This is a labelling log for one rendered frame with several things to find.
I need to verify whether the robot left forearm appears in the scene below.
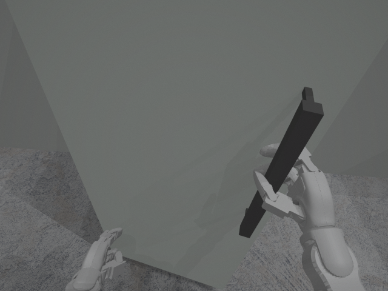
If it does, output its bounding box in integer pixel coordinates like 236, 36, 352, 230
65, 267, 102, 291

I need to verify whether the robot right forearm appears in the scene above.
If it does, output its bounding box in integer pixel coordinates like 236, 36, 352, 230
299, 226, 366, 291

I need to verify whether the robot left hand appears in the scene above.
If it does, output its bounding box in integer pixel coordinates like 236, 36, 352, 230
81, 227, 125, 282

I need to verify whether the handle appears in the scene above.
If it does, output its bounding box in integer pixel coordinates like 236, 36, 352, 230
239, 87, 324, 238

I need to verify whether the fridge door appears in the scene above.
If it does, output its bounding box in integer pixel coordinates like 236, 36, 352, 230
5, 0, 388, 290

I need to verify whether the robot right hand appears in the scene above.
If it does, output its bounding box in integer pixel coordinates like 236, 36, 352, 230
253, 143, 336, 233

